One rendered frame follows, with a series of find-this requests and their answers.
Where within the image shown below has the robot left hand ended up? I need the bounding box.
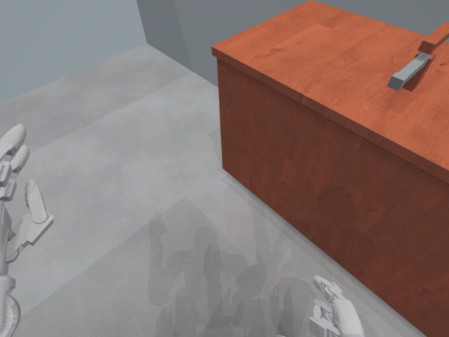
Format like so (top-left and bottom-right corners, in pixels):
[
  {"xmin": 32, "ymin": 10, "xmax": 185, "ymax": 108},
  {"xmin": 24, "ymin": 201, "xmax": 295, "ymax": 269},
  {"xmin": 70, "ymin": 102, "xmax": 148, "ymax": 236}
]
[{"xmin": 0, "ymin": 124, "xmax": 53, "ymax": 276}]

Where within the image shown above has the robot right hand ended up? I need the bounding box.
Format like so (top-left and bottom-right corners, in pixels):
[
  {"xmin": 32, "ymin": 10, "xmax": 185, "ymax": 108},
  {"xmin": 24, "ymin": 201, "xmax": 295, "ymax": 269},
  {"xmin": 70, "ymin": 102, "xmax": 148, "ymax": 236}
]
[{"xmin": 309, "ymin": 275, "xmax": 365, "ymax": 337}]

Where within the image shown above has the tap lever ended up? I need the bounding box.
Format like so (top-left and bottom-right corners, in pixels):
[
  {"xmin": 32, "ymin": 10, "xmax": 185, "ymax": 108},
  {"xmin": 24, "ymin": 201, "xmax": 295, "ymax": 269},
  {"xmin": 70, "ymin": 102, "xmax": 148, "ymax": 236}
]
[{"xmin": 387, "ymin": 53, "xmax": 431, "ymax": 91}]

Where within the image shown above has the counter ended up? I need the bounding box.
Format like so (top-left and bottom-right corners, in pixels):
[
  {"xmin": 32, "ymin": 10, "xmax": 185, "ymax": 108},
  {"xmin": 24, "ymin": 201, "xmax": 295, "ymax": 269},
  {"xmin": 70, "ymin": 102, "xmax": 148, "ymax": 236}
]
[{"xmin": 211, "ymin": 0, "xmax": 449, "ymax": 337}]

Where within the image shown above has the left robot forearm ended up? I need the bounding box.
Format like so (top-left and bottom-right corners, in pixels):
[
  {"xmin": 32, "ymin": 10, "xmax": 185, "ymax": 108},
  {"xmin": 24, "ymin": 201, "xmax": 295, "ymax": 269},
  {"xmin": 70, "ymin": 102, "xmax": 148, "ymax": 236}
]
[{"xmin": 0, "ymin": 275, "xmax": 21, "ymax": 337}]

